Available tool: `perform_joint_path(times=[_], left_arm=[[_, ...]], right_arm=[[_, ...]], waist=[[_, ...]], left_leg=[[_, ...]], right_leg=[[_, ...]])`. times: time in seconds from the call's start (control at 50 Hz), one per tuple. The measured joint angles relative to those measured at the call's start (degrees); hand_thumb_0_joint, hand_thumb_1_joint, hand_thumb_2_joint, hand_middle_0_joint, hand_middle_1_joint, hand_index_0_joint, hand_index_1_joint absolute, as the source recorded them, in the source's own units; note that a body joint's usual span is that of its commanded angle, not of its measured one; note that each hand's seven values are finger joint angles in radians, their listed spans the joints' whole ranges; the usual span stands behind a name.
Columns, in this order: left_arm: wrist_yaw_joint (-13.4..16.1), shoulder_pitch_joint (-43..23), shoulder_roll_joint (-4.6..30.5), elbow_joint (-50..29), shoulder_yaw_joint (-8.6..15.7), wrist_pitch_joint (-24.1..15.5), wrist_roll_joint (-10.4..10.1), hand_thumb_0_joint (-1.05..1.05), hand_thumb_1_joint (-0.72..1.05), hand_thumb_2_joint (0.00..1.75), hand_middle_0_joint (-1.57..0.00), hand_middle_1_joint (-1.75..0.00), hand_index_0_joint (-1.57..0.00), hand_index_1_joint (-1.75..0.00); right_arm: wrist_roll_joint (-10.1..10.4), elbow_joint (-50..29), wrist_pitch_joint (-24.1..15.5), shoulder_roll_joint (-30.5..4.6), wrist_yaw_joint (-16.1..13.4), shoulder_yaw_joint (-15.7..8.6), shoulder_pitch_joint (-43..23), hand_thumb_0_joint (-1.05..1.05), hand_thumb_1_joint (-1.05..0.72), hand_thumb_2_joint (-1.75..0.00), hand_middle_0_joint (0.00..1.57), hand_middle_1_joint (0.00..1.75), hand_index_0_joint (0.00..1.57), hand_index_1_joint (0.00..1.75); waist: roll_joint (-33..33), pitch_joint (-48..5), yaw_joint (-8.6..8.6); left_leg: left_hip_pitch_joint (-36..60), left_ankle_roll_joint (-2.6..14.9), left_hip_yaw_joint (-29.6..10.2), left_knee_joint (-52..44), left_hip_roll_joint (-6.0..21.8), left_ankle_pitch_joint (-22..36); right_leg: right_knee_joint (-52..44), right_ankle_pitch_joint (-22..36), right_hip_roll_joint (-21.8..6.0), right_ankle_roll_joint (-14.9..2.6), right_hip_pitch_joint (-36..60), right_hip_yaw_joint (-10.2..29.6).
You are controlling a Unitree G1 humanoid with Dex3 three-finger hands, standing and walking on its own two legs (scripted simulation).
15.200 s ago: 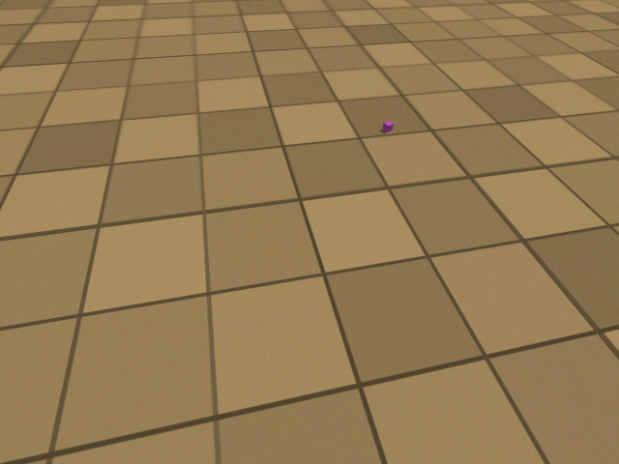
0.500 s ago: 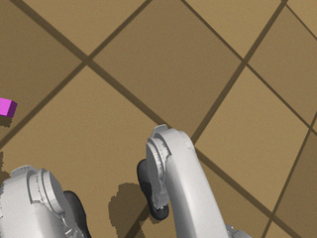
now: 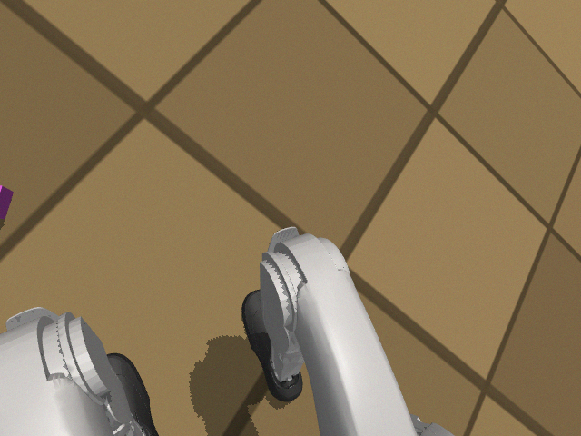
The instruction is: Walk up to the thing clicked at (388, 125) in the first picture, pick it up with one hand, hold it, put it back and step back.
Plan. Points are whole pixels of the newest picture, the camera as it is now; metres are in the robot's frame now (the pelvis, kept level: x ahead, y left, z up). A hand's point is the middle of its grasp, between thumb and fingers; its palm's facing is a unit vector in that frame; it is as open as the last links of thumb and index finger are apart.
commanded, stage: rise first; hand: left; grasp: from above
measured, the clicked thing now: out of the picture +0.48 +0.28 -0.30
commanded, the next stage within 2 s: none
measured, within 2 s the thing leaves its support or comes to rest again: neither
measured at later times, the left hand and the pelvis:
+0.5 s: hand out of the picture +0.46 +0.32 -0.18, palm faces -0.10 -0.42 -0.90, open 13.8 cm; pelvis +0.00 +0.00 +0.00, yaw -1 degrees
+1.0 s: hand out of the picture +0.46 +0.33 -0.18, palm faces -0.08 -0.41 -0.91, open 13.5 cm; pelvis +0.00 +0.00 +0.00, yaw -1 degrees
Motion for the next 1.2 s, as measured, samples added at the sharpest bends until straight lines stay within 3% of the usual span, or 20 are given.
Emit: perform_joint_path(times=[0.08, 0.34, 0.56, 0.76, 1.02, 1.2], left_arm=[[0.01, -0.31, -0.22, -0.08, -0.55, -0.15, 0.03, 0.00, -0.46, 0.93, -0.18, -0.94, -0.17, -0.96], [1.35, -1.07, 0.75, 0.33, 0.97, 0.28, 0.77, 0.00, -0.50, 0.96, -0.16, -0.96, -0.15, -0.99], [0.68, -0.63, 2.13, 0.95, 0.38, 0.07, 0.30, 0.00, -0.47, 0.93, -0.18, -0.94, -0.17, -0.97], [2.00, -0.52, 1.52, 0.51, 0.38, -0.57, -0.72, 0.00, -0.45, 0.93, -0.19, -0.92, -0.18, -0.95], [1.56, -0.75, 1.95, -0.28, 0.31, 0.29, 0.84, 0.00, -0.44, 0.91, -0.21, -0.90, -0.20, -0.93], [1.49, 0.64, 1.62, 1.13, 0.00, 0.04, -0.95, 0.00, -0.40, 0.88, -0.24, -0.87, -0.23, -0.90]], right_arm=[[-0.04, 0.03, -0.30, 0.41, 0.03, 0.37, 0.19, 0.00, -0.91, -0.90, 0.20, 0.30, 0.20, 0.29], [-0.17, -0.64, -0.24, -0.20, 0.47, 0.84, 0.70, 0.00, -0.91, -0.90, 0.20, 0.30, 0.20, 0.29], [-0.09, -0.15, -0.62, -0.31, 0.39, 1.20, 0.74, 0.00, -0.91, -0.90, 0.20, 0.30, 0.20, 0.29], [-0.56, -0.01, -1.59, 0.17, 0.97, 1.86, 0.43, 0.00, -0.91, -0.90, 0.20, 0.30, 0.20, 0.29], [-0.25, -0.62, -1.28, -0.34, 1.55, 1.58, 0.52, 0.00, -0.92, -0.90, 0.20, 0.30, 0.20, 0.29], [-0.04, -0.11, -1.57, 0.24, 1.43, 1.96, 1.20, 0.00, -0.91, -0.90, 0.20, 0.30, 0.20, 0.29]], waist=[[-0.30, 0.09, -0.28], [0.13, 0.29, -1.53], [-0.44, 1.11, -1.41], [-1.32, 1.41, -1.42], [-0.47, 1.06, -1.73], [-0.78, 0.89, -1.39]], left_leg=[[0.16, -0.05, -0.04, -0.03, -0.11, 0.07], [0.45, -0.19, -0.50, -0.47, 0.16, -0.10], [0.32, -0.09, -0.63, -0.24, 0.28, 0.22], [0.89, -0.31, -0.80, -0.37, -0.04, -0.08], [0.84, 0.16, -0.88, -0.19, 0.10, -0.15], [1.38, -0.07, -0.87, -0.66, 0.11, 0.17]], right_leg=[[-0.03, -0.01, -0.08, -0.03, 0.23, -0.04], [-0.75, 0.21, 0.24, -0.13, 0.42, -0.47], [-0.73, 0.74, 0.45, 0.00, 0.29, -0.53], [-0.83, 0.20, 0.20, -0.12, 1.06, -0.71], [-1.11, 0.33, 0.44, 0.35, 1.33, -0.75], [-1.38, 0.65, 0.44, 0.11, 1.63, -0.77]])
